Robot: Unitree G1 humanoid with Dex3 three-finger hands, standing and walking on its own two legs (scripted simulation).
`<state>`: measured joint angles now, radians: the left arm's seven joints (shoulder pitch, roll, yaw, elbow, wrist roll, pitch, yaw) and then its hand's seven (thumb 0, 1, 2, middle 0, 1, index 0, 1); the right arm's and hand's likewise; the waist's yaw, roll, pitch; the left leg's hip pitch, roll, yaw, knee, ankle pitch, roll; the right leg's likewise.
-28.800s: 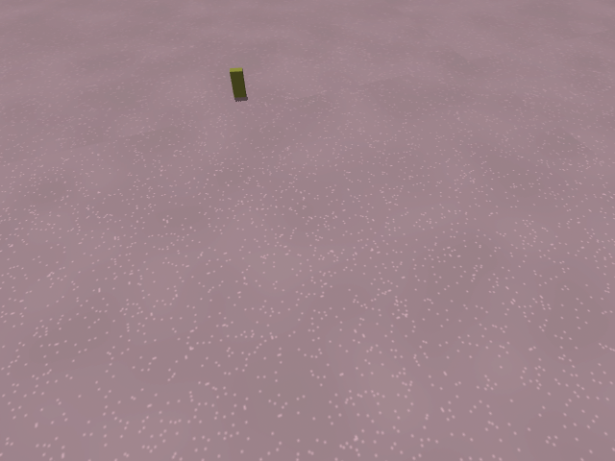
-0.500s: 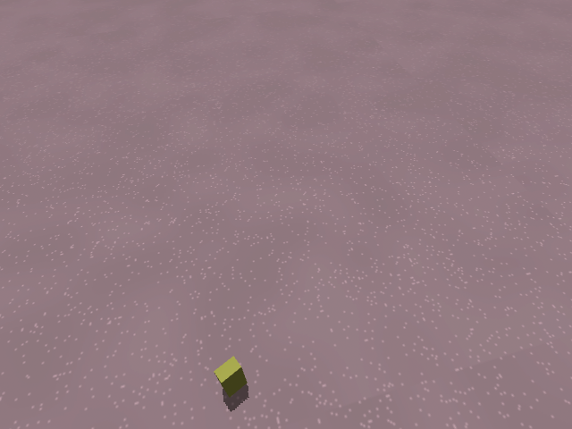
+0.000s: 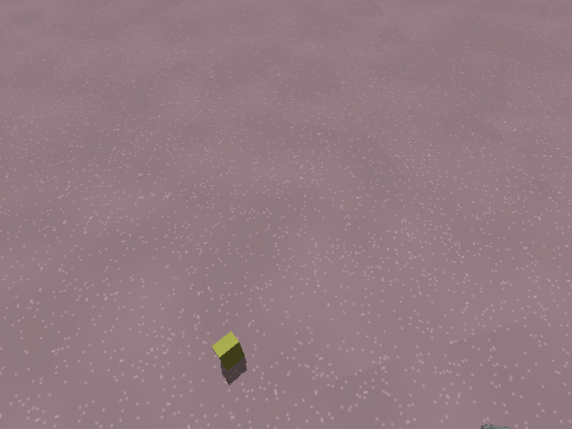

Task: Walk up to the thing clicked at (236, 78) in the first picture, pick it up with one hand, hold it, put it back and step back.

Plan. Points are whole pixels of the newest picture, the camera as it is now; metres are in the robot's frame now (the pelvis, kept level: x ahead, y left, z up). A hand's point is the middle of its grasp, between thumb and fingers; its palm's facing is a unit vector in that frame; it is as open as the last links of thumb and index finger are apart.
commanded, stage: step back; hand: left
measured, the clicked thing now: (229, 351) +0.41 +0.21 -0.69
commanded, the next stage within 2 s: none
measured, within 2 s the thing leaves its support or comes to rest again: neither
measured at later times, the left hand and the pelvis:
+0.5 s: hand out of the picture +0.04 +0.30 -0.18, palm faces -0.11 -0.92 -0.37, open 7.4 cm; pelvis -0.09 +0.04 -0.02, yaw -4 degrees
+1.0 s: hand out of the picture -0.08 +0.31 -0.16, palm faces -0.04 -0.92 -0.38, open 7.4 cm; pelvis -0.23 +0.05 -0.02, yaw -2 degrees
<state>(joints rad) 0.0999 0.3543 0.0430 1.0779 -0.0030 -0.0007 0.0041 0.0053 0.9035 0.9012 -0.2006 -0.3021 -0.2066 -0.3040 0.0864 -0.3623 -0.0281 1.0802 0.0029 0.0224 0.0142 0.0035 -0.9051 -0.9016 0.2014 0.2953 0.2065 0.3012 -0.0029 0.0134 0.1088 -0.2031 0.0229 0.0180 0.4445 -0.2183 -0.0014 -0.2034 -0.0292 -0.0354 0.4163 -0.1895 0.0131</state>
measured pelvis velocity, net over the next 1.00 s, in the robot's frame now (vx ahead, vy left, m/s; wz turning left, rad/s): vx -0.23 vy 0.05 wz -0.03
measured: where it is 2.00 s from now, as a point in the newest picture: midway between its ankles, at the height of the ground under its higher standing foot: outside the picture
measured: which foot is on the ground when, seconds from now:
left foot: down 0.00-0.64, up 0.66-0.92, down 0.94-1.00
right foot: down 0.00-0.18, up 0.20-0.60, down 0.62-0.96, up 0.98-1.00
